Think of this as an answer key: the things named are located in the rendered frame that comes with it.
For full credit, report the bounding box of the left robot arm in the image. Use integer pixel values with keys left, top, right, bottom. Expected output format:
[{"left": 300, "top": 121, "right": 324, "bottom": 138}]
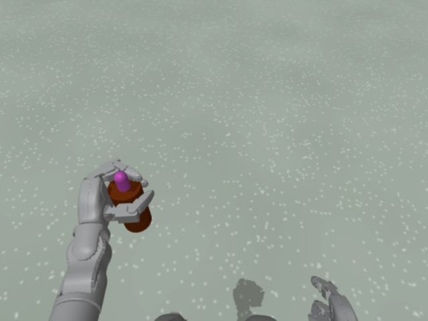
[{"left": 48, "top": 222, "right": 112, "bottom": 321}]

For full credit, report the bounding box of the bottle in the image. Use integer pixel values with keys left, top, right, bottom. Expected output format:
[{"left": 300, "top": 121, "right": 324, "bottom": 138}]
[{"left": 108, "top": 171, "right": 152, "bottom": 233}]

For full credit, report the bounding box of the right robot hand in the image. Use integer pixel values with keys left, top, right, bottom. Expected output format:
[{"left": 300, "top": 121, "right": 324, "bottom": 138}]
[{"left": 308, "top": 276, "right": 358, "bottom": 321}]

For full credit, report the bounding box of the left robot hand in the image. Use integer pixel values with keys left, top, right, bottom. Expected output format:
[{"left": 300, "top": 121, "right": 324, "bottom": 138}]
[{"left": 78, "top": 157, "right": 154, "bottom": 228}]

